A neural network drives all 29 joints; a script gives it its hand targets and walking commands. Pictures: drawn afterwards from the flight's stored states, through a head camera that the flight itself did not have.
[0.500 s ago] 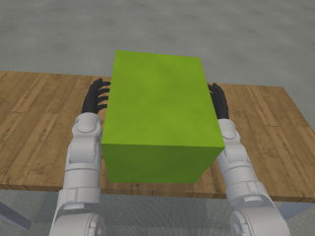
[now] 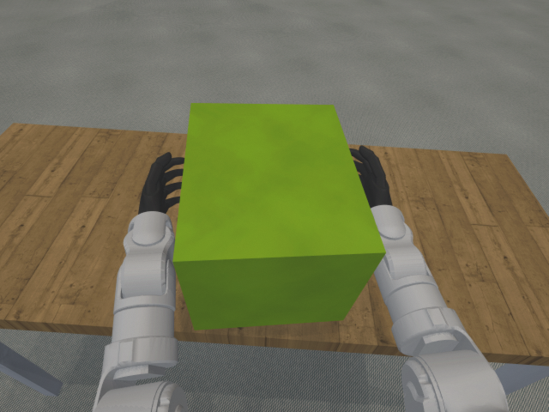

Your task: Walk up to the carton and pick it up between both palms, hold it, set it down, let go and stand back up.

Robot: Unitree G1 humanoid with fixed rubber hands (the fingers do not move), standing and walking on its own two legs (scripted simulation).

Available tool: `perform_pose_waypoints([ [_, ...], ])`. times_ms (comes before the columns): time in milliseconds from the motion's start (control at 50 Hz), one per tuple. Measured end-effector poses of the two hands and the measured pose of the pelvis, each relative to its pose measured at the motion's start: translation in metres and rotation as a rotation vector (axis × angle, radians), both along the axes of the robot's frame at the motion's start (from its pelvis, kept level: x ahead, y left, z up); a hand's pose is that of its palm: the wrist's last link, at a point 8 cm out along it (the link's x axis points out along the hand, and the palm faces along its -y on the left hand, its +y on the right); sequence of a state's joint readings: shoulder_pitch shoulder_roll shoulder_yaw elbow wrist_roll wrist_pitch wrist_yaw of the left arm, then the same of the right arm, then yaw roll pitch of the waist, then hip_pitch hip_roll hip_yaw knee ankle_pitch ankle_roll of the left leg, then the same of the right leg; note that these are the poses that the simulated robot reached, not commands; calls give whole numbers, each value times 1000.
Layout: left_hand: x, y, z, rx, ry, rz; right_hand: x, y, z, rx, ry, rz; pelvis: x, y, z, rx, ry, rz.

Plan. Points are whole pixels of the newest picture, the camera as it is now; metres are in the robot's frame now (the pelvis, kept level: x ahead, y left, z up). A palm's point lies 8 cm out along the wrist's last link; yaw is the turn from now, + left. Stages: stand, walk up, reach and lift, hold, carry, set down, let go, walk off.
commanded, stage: set down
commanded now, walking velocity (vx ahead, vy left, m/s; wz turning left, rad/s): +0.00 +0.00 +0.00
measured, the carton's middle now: (267, 212) +0.38 +0.03 +0.09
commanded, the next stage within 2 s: none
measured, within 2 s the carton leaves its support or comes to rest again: rests again in 1.08 s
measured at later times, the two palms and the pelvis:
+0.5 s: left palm (171, 214) +0.37 +0.18 +0.09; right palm (373, 198) +0.41 -0.14 +0.10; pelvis -0.01 -0.01 +0.00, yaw -3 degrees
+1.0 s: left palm (178, 222) +0.38 +0.18 +0.05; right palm (365, 204) +0.43 -0.14 +0.06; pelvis +0.00 -0.01 +0.00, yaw -4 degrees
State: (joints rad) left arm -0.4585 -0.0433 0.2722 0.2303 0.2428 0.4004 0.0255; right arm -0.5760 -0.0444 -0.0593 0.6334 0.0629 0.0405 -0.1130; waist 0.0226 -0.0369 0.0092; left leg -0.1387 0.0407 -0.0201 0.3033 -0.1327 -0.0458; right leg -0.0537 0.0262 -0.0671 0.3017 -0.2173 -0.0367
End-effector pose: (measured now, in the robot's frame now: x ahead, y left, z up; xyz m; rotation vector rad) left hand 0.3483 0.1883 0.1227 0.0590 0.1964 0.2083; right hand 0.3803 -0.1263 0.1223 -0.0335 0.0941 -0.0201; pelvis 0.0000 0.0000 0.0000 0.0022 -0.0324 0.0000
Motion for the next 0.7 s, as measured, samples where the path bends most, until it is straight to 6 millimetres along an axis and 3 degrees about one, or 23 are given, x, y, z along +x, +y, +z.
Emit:
perform_pose_waypoints([
  [340,16,-14,-18,-10,58,6,13,-15,-14,6,52,15,-12,-3,0,5,70,-43],
  [700,24,-6,-58,-14,99,72,41,-4,-44,-13,91,81,-2,-10,-1,3,186,-37],
])
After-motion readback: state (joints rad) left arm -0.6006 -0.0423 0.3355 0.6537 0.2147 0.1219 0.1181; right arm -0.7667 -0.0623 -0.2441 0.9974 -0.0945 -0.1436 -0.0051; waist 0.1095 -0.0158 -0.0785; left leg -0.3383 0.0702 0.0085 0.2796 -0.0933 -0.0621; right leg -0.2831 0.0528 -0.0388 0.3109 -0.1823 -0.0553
